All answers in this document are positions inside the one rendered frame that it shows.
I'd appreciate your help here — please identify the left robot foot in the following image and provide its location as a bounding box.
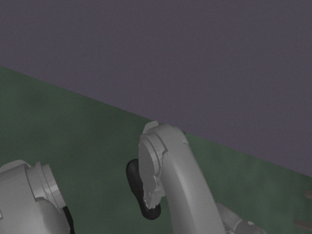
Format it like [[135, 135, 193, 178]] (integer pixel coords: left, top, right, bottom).
[[63, 206, 75, 234]]

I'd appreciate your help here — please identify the right robot foot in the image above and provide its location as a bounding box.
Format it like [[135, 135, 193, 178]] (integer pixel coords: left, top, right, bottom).
[[126, 159, 161, 220]]

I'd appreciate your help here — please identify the right robot arm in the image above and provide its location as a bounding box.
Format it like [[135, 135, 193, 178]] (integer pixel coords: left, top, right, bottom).
[[234, 220, 267, 234]]

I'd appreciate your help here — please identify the right robot hand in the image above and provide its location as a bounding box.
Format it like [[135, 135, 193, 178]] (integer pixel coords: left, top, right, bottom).
[[216, 202, 243, 234]]

